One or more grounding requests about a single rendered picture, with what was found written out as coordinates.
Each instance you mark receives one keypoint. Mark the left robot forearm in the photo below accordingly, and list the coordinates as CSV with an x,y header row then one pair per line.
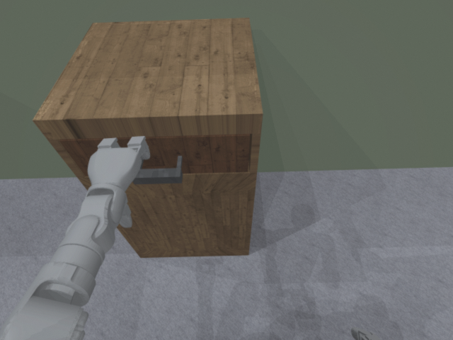
x,y
70,275

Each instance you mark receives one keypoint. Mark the left robot hand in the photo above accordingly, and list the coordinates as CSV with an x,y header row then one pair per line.
x,y
118,166

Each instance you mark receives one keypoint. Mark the handle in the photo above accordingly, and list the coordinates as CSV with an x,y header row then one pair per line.
x,y
155,176

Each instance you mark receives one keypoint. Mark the drawer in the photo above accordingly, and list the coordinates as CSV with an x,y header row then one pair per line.
x,y
201,153

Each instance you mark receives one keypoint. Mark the robot left upper arm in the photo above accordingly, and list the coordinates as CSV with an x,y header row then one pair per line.
x,y
44,319

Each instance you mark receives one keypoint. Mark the cabinet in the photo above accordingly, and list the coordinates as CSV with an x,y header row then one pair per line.
x,y
167,78

